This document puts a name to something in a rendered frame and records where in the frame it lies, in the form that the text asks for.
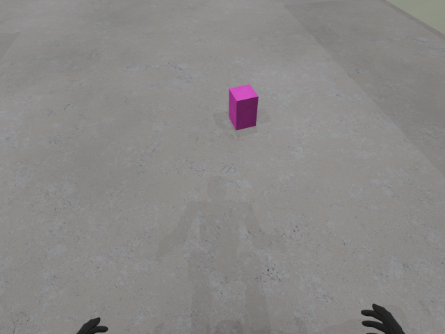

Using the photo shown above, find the robot left hand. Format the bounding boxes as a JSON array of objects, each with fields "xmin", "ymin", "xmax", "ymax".
[{"xmin": 77, "ymin": 317, "xmax": 108, "ymax": 334}]

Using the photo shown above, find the carton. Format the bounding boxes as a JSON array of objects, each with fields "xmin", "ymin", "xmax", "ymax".
[{"xmin": 229, "ymin": 84, "xmax": 259, "ymax": 130}]

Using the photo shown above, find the robot right hand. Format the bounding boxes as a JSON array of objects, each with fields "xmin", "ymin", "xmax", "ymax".
[{"xmin": 361, "ymin": 304, "xmax": 405, "ymax": 334}]

